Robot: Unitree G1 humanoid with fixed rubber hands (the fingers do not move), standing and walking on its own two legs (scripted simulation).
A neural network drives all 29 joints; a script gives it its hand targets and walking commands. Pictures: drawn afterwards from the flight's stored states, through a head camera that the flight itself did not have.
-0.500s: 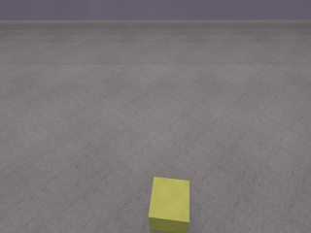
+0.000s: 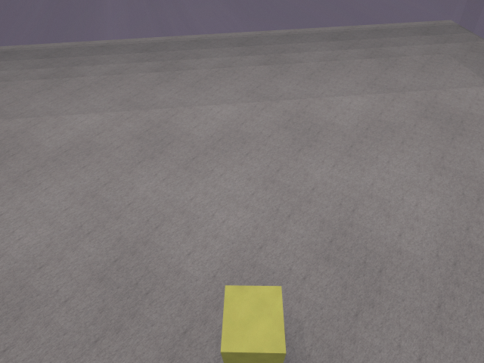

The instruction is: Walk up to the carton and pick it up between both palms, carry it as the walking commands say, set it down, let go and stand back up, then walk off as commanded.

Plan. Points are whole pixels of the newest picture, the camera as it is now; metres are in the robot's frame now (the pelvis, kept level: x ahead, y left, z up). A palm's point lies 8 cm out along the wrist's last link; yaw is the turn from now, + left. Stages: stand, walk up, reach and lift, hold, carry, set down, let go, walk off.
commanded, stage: stand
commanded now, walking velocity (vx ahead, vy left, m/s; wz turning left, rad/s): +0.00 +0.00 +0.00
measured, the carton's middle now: (253, 329) +0.40 +0.02 -0.66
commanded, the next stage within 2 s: walk off in 0.48 s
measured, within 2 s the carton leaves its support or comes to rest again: rests again in 1.48 s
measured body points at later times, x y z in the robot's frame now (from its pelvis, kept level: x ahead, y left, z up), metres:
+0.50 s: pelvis +0.10 -0.08 -0.01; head +0.11 -0.08 +0.44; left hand +0.19 +0.15 -0.16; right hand +0.09 -0.33 -0.16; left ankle +0.13 +0.04 -0.74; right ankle +0.13 -0.18 -0.75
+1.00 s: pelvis +0.15 -0.04 -0.01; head +0.19 -0.05 +0.44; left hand +0.18 +0.23 -0.15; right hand +0.18 -0.31 -0.16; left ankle +0.14 +0.08 -0.69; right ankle +0.13 -0.18 -0.75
